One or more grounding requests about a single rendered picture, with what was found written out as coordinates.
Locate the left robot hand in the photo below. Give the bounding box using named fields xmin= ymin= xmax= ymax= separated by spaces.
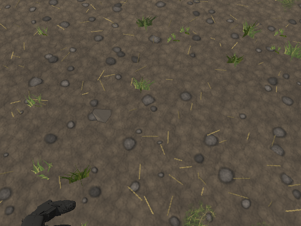
xmin=21 ymin=200 xmax=76 ymax=226

